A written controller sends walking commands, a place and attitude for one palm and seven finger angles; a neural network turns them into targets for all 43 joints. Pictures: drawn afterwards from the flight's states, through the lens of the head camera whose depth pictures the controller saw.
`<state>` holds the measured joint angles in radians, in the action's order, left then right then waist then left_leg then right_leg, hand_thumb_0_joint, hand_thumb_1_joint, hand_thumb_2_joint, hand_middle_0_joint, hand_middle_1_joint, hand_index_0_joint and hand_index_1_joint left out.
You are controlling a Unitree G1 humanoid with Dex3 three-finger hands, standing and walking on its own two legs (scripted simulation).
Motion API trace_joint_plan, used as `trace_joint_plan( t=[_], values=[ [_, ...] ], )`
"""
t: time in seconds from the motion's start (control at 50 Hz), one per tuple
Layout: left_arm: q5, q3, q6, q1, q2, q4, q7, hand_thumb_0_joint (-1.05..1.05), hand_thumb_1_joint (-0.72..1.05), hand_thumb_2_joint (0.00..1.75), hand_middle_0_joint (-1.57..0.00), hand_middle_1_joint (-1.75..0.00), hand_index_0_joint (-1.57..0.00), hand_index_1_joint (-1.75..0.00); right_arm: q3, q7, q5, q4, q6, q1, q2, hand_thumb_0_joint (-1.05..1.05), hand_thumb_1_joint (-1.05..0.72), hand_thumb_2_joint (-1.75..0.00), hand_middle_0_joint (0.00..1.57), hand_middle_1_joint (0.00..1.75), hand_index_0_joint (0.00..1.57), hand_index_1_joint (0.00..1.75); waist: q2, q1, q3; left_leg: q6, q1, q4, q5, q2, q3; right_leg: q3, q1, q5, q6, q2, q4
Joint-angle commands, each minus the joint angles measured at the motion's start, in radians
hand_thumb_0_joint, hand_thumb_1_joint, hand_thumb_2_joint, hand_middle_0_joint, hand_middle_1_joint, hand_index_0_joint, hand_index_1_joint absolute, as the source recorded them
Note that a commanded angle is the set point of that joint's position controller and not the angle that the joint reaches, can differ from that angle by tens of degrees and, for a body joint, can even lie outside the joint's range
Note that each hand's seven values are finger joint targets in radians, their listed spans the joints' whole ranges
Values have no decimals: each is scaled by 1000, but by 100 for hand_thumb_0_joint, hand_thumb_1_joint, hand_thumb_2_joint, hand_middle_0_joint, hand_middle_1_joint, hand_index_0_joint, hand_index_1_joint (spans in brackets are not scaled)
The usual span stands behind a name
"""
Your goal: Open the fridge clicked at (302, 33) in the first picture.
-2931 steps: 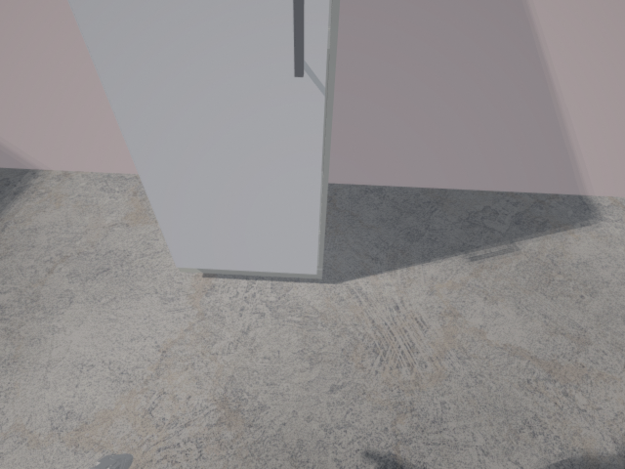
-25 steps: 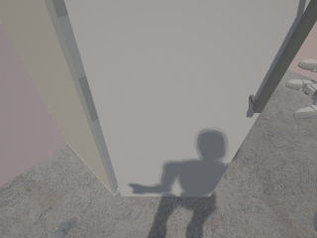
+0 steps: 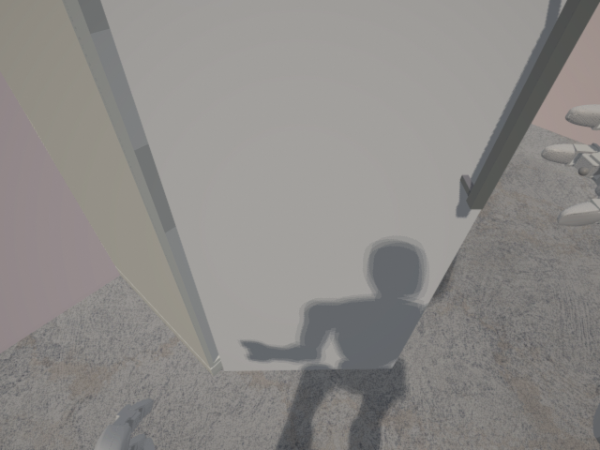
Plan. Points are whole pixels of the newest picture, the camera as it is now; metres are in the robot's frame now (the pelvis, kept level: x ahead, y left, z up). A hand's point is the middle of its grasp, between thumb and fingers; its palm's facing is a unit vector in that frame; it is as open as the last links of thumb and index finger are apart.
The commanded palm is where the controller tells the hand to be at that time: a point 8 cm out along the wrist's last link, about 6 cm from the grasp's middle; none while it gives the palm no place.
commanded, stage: move the hooked fingers beside the handle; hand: right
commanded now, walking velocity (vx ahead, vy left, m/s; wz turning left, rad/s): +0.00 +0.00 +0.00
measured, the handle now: (513, 109) +0.48 -0.21 +0.25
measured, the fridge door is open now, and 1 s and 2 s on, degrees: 47 47 47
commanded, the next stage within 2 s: feel for the door with the fingertips in 0.82 s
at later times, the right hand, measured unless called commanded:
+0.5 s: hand (577, 174) +0.40 -0.27 +0.22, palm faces +0.01 +1.00 -0.01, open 14.0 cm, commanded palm +0.37 -0.32 +0.23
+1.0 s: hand (588, 174) +0.39 -0.28 +0.23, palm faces -0.02 +1.00 +0.00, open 14.0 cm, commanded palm +0.37 -0.32 +0.23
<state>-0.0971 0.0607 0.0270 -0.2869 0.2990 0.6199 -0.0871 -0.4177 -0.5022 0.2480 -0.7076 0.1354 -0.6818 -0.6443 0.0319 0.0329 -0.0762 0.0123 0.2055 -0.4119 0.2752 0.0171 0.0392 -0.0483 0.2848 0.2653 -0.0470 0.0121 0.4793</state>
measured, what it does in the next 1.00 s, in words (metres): stands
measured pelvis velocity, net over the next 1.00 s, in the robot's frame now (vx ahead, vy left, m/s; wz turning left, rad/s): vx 0.00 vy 0.01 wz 0.00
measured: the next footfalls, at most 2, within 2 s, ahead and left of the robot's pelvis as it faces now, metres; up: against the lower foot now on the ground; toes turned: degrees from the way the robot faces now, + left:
none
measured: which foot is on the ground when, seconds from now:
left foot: down 0.00-1.00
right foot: down 0.00-1.00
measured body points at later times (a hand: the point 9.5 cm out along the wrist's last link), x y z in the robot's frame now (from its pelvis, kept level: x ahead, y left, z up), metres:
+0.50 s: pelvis +0.00 +0.01 +0.00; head +0.00 +0.02 +0.45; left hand +0.11 +0.28 -0.10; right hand +0.39 -0.33 +0.23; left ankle -0.04 +0.11 -0.74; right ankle -0.01 -0.08 -0.74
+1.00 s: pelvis +0.00 +0.01 +0.00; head +0.00 +0.02 +0.45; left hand +0.12 +0.28 -0.10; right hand +0.38 -0.33 +0.23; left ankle -0.04 +0.11 -0.74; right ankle -0.01 -0.08 -0.74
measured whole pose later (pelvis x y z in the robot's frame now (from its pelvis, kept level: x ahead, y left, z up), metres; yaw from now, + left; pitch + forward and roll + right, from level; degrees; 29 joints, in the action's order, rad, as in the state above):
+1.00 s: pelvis +0.00 +0.01 +0.00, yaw +0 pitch +4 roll +1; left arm -0.11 0.06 0.02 -0.29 0.31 0.62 -0.09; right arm -0.46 -0.54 0.27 -0.75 0.12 -0.67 -0.67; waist 0.03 0.04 -0.08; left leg 0.03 0.21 -0.43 0.28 0.03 0.04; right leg -0.04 0.29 0.27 -0.03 0.00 0.49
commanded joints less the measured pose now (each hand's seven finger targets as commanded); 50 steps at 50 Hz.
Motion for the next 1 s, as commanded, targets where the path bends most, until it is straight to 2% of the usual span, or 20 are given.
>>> trace_joint_plan(
  t=[0.0, 0.02, 0.06, 0.1, 0.12, 0.24, 0.32, 0.38, 0.46, 0.5, 0.56, 0.58, 0.6, 0.66, 0.74, 0.86, 0.88, 0.92, 0.96, 0.98],
  values=[
    [-7, -57, 52, 68, 158, -137, -13, 0, 90, 90, -20, -30, -20, -30, -52, -10, 33, 209, -35, -422, -286, 0, 50, -30, 30, 120, 30, 120, 66, 0, -250, 22, 74, 27, -341, 4, -3, 89, -282, -400, 15, -36, -10],
    [-9, -56, 51, 74, 156, -132, -15, 0, 90, 90, -20, -30, -20, -30, -16, -9, 31, 205, -25, -452, -250, 0, 50, -30, 30, 120, 30, 120, 73, 9, -231, 22, 86, 27, -328, 3, 0, 86, -271, -381, 16, -37, -14],
    [-9, -59, 48, 67, 155, -129, -15, 0, 90, 90, -20, -30, -20, -30, -12, 5, 28, 180, -8, -443, -252, 0, 50, -30, 30, 120, 30, 120, 56, 10, -214, 23, 84, 35, -295, 0, -1, 83, -247, -342, 13, -36, -17],
    [-8, -59, 47, 67, 160, -128, -16, 0, 90, 90, -20, -30, -20, -30, -42, 16, 13, 168, -4, -465, -294, 0, 50, -30, 30, 120, 30, 120, 52, 9, -222, 23, 88, 33, -288, 1, -4, 88, -236, -319, 12, -34, -21],
    [-5, -59, 46, 65, 159, -129, -17, 0, 90, 90, -20, -30, -20, -30, -58, 24, 11, 170, -8, -472, -308, 0, 50, -30, 30, 120, 30, 120, 30, 5, -233, 22, 78, 33, -289, 1, -4, 91, -229, -315, 11, -34, -22],
    [2, -57, 57, 68, 155, -140, -16, 0, 90, 90, -20, -30, -20, -30, -93, 34, 13, 285, -79, -508, -345, 0, 50, -30, 30, 120, 30, 120, 93, -1, -342, 25, 31, 22, -366, 2, -9, 97, -326, -428, 18, -35, -6],
    [-6, -53, 48, 70, 155, -128, -18, 0, 90, 90, -20, -30, -20, -30, -62, 12, 20, 155, -32, -427, -299, 0, 50, -30, 30, 120, 30, 120, 41, 3, -229, 18, 45, 34, -339, 0, -10, 76, -229, -339, 6, -30, -17],
    [-12, -58, 38, 62, 166, -121, -19, 0, 90, 90, -20, -30, -20, -30, -75, 5, 12, 73, 5, -422, -333, 0, 50, -30, 30, 120, 30, 120, 27, 5, -181, 16, 61, 41, -303, -4, -14, 67, -176, -271, 1, -27, -21],
    [-11, -63, 36, 57, 162, -130, -19, 0, 90, 90, -20, -30, -20, -30, -44, 5, 8, 154, -30, -488, -329, 0, 50, -30, 30, 120, 30, 120, 47, 20, -247, 17, 42, 33, -341, -7, -21, 60, -217, -322, -4, -25, -2],
    [-7, -63, 41, 59, 165, -136, -18, 0, 90, 90, -20, -30, -20, -30, -89, 1, 13, 211, -67, -511, -375, 0, 50, -30, 30, 120, 30, 120, 60, 15, -298, 17, 28, 27, -362, -1, -23, 70, -248, -341, -3, -23, 2],
    [-8, -59, 51, 60, 155, -132, -25, 0, 90, 90, -20, -30, -20, -30, -21, -14, 38, 267, -105, -557, -298, 0, 50, -30, 30, 120, 30, 120, 89, 33, -314, 17, 41, 28, -367, 0, -18, 67, -300, -375, -2, -26, 9],
    [-6, -62, 54, 58, 162, -121, -23, 0, 90, 90, -20, -30, -20, -30, -94, -12, 37, 223, -98, -519, -361, 0, 50, -30, 30, 120, 30, 120, 76, 18, -304, 16, 48, 34, -363, 5, -21, 71, -291, -355, -3, -24, 11],
    [-6, -59, 54, 56, 164, -119, -23, 0, 90, 90, -20, -30, -20, -30, -101, -15, 33, 195, -90, -501, -371, 0, 50, -30, 30, 120, 30, 120, 75, 14, -293, 16, 41, 30, -361, 3, -21, 71, -272, -348, -3, -23, 5],
    [-10, -60, 47, 47, 167, -118, -19, 0, 90, 90, -20, -30, -20, -30, -116, -16, 26, 105, -46, -423, -385, 0, 50, -30, 30, 120, 30, 120, 60, -5, -251, 18, 15, 28, -359, -7, -20, 57, -201, -323, -2, -19, 1],
    [-13, -62, 38, 52, 171, -133, -12, 0, 90, 90, -20, -30, -20, -30, -84, -22, 1, 76, -11, -417, -364, 0, 50, -30, 30, 120, 30, 120, 56, 1, -234, 13, 40, 17, -373, -8, -20, 57, -182, -326, -4, -20, 3],
    [-11, -63, 42, 59, 161, -149, -14, 0, 90, 90, -20, -30, -20, -30, -110, -34, 44, 232, -90, -449, -385, 0, 50, -30, 30, 120, 30, 120, 50, 7, -303, 13, 10, 17, -410, 0, -23, 56, -256, -385, -8, -23, 17],
    [-9, -62, 44, 62, 167, -145, -13, 0, 90, 90, -20, -30, -20, -30, -154, -37, 47, 215, -91, -425, -416, 0, 50, -30, 30, 120, 30, 120, 42, -4, -297, 13, 9, 16, -420, 4, -26, 59, -251, -380, -8, -20, 16],
    [-11, -59, 46, 65, 164, -140, -16, 0, 90, 90, -20, -30, -20, -30, -127, -48, 46, 184, -78, -430, -380, 0, 50, -30, 30, 120, 30, 120, 29, 1, -274, 11, 22, 14, -411, 1, -20, 58, -231, -361, -6, -21, 11],
    [-18, -58, 47, 67, 158, -136, -17, 0, 90, 90, -20, -30, -20, -30, -43, -47, 43, 180, -56, -456, -304, 0, 50, -30, 30, 120, 30, 120, 78, 17, -238, 14, 55, 21, -360, -4, -16, 49, -237, -340, -3, -25, 10],
    [-16, -57, 52, 78, 160, -133, -16, 0, 90, 90, -20, -30, -20, -30, -41, -42, 34, 167, -40, -467, -301, 0, 50, -30, 30, 120, 30, 120, 102, 16, -211, 14, 86, 29, -336, -1, -18, 53, -235, -312, -3, -25, 8]
  ],
)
